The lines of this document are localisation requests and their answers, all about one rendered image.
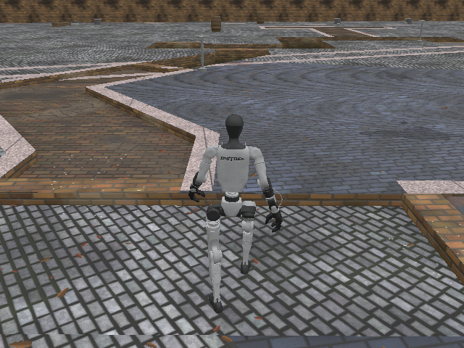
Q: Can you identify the right robot shin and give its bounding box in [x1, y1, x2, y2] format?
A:
[242, 221, 254, 265]

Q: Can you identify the left robot upper arm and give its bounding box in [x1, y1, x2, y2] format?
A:
[196, 145, 219, 183]

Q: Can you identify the left robot forearm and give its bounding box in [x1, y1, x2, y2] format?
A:
[190, 171, 202, 192]

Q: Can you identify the right robot forearm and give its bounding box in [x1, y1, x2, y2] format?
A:
[262, 177, 280, 213]

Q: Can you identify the right robot upper arm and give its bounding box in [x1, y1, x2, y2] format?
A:
[249, 146, 269, 188]

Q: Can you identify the right robot hand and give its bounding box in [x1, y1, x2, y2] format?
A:
[265, 210, 283, 232]

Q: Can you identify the left robot foot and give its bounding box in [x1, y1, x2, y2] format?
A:
[209, 293, 223, 313]

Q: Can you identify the left robot hand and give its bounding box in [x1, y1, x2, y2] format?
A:
[188, 189, 205, 202]

